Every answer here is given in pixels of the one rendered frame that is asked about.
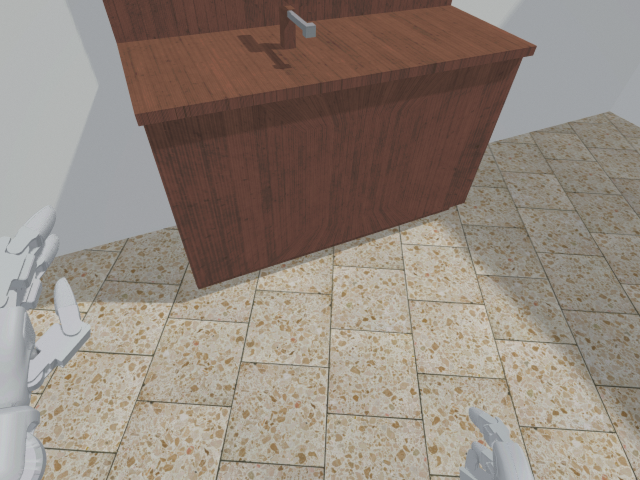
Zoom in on right robot hand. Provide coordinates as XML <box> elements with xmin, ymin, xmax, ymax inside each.
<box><xmin>459</xmin><ymin>407</ymin><xmax>534</xmax><ymax>480</ymax></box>

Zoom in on left robot hand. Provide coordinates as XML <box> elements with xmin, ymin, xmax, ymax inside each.
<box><xmin>0</xmin><ymin>205</ymin><xmax>91</xmax><ymax>409</ymax></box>

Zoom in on left robot forearm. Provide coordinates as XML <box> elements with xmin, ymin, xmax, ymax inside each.
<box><xmin>0</xmin><ymin>406</ymin><xmax>47</xmax><ymax>480</ymax></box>

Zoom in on counter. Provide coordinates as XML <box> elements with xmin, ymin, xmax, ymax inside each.
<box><xmin>103</xmin><ymin>0</ymin><xmax>537</xmax><ymax>289</ymax></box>

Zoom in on tap lever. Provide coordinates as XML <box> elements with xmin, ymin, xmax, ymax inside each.
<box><xmin>287</xmin><ymin>10</ymin><xmax>316</xmax><ymax>38</ymax></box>

